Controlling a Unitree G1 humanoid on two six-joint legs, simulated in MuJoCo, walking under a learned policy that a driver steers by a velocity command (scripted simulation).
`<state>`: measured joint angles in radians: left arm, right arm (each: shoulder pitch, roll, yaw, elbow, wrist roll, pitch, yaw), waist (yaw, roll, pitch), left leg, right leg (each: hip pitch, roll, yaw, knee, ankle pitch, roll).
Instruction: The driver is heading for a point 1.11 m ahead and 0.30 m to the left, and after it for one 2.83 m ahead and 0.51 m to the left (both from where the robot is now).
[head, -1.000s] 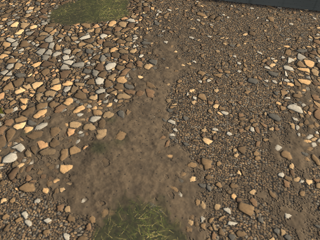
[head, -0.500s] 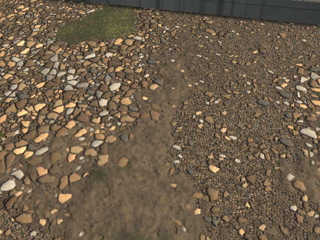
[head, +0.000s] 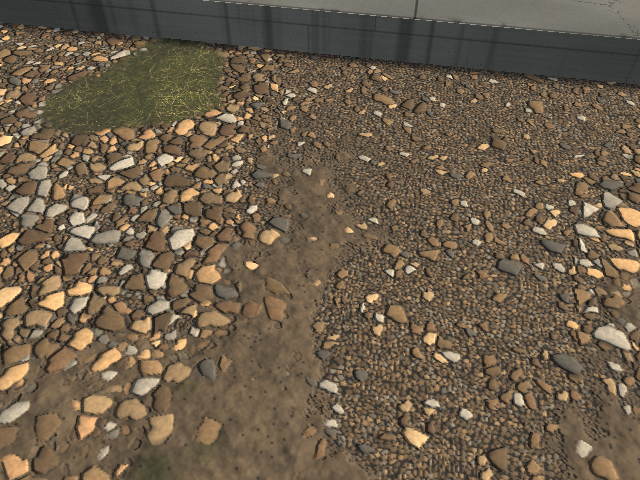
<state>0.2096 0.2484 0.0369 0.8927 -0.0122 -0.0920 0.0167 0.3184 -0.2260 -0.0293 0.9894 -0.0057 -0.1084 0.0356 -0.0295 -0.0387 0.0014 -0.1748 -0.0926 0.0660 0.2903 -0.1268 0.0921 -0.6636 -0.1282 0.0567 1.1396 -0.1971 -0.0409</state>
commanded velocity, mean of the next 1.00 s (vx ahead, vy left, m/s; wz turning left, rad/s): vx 0.50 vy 0.00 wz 0.39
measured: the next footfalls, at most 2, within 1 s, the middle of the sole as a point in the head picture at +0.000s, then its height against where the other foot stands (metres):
right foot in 0.30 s outside the picture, level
left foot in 0.84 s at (256, 464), level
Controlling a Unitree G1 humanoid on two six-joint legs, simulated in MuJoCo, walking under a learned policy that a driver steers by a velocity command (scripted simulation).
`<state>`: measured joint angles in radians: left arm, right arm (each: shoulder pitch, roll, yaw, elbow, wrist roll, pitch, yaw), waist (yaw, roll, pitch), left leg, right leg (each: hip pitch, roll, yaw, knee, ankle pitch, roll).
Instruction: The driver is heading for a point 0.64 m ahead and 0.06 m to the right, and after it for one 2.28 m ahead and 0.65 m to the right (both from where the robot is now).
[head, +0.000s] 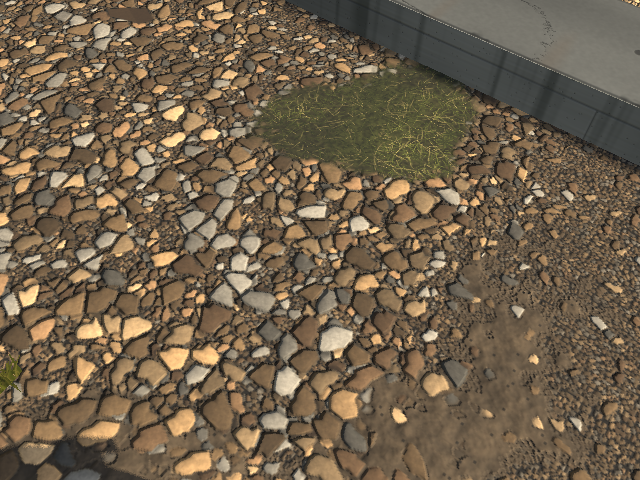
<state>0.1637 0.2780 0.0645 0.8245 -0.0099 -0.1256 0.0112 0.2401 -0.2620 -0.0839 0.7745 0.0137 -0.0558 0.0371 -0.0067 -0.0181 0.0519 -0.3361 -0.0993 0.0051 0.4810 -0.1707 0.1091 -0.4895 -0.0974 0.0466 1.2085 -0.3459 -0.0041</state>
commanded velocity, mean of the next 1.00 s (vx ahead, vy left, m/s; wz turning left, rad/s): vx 0.44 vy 0.00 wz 0.06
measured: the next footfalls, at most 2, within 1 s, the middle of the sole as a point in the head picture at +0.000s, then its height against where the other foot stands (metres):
right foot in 0.40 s outside the picture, level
left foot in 0.90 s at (271, 377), level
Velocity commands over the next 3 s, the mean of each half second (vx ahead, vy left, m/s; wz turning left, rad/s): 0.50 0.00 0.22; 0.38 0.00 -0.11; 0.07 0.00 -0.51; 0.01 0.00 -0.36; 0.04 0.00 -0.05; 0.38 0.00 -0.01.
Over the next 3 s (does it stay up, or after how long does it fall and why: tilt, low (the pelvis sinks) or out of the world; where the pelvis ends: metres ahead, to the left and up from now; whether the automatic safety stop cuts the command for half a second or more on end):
stays up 0.74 -0.11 0.00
